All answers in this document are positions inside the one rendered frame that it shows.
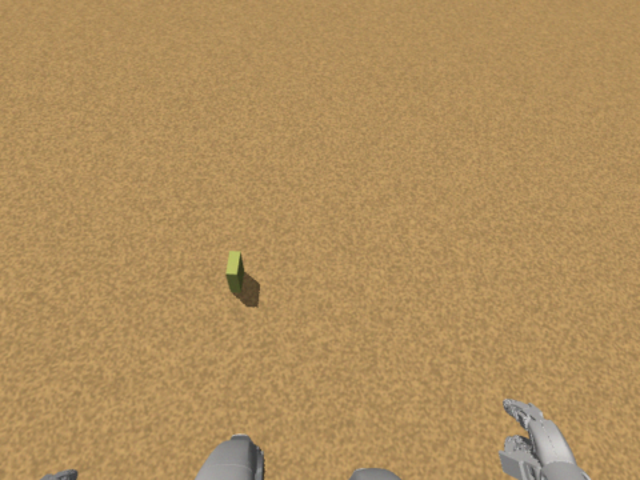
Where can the right robot hand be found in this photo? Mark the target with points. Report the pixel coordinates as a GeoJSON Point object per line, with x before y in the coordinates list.
{"type": "Point", "coordinates": [523, 458]}

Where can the carton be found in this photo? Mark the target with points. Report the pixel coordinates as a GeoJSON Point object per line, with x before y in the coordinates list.
{"type": "Point", "coordinates": [235, 271]}

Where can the right robot arm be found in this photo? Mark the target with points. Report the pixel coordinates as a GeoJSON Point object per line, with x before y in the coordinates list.
{"type": "Point", "coordinates": [561, 470]}

